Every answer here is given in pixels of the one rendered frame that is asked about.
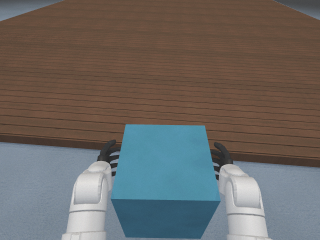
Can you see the carton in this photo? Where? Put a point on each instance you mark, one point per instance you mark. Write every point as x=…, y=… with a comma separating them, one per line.
x=165, y=184

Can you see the left robot hand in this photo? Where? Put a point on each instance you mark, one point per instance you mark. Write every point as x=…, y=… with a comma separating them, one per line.
x=106, y=152

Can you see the robot left forearm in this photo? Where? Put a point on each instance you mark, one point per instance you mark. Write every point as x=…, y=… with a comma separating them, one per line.
x=88, y=204

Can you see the right robot hand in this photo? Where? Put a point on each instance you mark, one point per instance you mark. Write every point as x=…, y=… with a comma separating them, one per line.
x=224, y=156

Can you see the robot right forearm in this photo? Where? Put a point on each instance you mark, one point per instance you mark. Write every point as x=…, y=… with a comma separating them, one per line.
x=244, y=205

